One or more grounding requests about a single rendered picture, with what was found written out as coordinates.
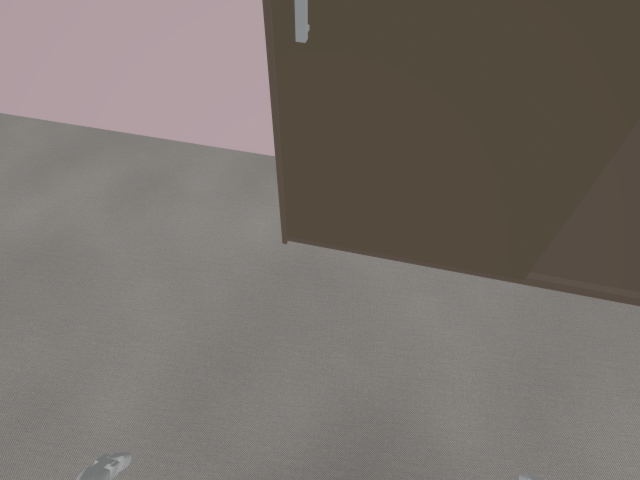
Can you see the robot left hand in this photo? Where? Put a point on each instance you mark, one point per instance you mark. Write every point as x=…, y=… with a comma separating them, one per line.
x=106, y=467

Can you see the wardrobe door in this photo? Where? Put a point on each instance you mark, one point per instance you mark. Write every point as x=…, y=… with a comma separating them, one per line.
x=600, y=242
x=462, y=133

